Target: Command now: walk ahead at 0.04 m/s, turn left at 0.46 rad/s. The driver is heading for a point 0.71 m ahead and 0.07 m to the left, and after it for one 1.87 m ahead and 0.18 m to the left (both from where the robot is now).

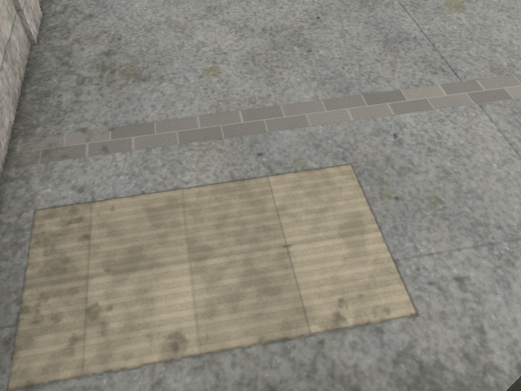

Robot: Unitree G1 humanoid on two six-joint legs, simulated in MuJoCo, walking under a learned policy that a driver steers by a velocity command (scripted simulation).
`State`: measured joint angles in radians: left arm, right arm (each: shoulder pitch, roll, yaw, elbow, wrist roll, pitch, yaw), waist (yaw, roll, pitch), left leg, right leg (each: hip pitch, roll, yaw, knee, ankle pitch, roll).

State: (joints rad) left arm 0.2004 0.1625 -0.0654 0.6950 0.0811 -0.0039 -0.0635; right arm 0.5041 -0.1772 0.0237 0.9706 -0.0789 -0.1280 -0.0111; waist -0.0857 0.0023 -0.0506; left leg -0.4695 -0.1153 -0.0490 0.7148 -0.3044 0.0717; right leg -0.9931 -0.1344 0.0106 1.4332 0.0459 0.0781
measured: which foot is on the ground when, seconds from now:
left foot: down 0.00-0.14, up 0.16-0.84, down 0.86-1.00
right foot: up 0.00-0.10, down 0.12-0.88, up 0.90-1.00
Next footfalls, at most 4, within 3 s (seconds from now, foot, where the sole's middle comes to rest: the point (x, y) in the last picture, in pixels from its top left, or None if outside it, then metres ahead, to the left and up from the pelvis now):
0.12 right None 0.11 -0.15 -0.75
0.86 left None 0.11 0.16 -0.75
1.24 right None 0.32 0.00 -0.96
1.60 left None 0.62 0.23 -1.17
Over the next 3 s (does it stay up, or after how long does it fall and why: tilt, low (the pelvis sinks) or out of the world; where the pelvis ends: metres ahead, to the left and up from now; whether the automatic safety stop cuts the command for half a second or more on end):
stays up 0.70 0.09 -0.41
